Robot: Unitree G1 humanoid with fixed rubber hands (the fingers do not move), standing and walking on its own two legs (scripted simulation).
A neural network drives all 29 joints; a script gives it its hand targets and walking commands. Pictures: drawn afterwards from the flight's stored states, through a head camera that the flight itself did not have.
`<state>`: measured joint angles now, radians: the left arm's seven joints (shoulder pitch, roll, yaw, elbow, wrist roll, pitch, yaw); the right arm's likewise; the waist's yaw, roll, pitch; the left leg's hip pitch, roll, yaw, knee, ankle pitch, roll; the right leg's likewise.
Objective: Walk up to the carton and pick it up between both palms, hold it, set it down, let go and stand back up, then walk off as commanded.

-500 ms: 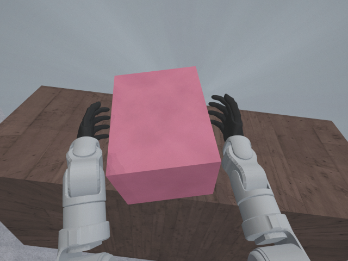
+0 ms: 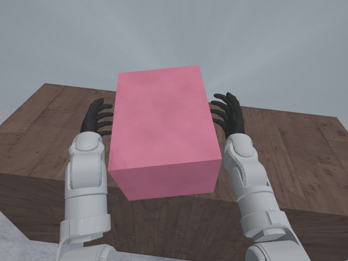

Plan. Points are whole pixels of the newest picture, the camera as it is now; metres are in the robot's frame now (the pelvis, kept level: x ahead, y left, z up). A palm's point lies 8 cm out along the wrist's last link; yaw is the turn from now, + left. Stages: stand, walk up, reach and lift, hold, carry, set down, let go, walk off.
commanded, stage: hold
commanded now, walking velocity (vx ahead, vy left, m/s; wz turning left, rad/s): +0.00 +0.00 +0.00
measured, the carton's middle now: (164, 131) +0.44 +0.00 +0.09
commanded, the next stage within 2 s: none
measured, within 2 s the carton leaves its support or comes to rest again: neither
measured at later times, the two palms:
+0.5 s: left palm (92, 134) +0.36 +0.15 +0.16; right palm (236, 133) +0.35 -0.15 +0.16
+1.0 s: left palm (88, 134) +0.36 +0.16 +0.16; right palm (233, 129) +0.35 -0.14 +0.17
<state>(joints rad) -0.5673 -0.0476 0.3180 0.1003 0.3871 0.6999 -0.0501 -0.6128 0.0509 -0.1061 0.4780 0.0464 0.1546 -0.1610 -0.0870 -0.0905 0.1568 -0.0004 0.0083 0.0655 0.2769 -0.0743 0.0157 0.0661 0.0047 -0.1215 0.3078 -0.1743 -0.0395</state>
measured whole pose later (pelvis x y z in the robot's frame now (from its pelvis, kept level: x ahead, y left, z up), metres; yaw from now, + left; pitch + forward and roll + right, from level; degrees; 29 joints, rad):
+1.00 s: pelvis +0.00 +0.00 +0.00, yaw +0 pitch -13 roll +0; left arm -0.52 -0.04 0.29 0.04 0.39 0.73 -0.06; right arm -0.58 0.05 -0.08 0.45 0.08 0.16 -0.17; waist -0.10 -0.11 0.14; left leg 0.01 0.01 0.06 0.30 -0.10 0.01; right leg 0.10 0.01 -0.13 0.30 -0.18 -0.04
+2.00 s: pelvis +0.00 +0.00 +0.00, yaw +0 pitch -12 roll +0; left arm -0.53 -0.06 0.32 0.05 0.39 0.72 -0.05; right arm -0.60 0.04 -0.07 0.46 0.07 0.16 -0.17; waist -0.09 -0.10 0.15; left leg 0.02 0.01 0.07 0.27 -0.08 0.02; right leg 0.08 0.00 -0.12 0.30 -0.17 -0.04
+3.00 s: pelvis +0.00 +0.00 +0.00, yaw +0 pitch -13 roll +0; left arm -0.56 -0.06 0.30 0.09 0.41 0.72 -0.05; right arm -0.60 0.04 -0.11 0.49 0.04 0.16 -0.14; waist -0.09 -0.08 0.16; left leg 0.03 0.00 0.06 0.28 -0.09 0.02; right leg 0.09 0.00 -0.13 0.31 -0.18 -0.03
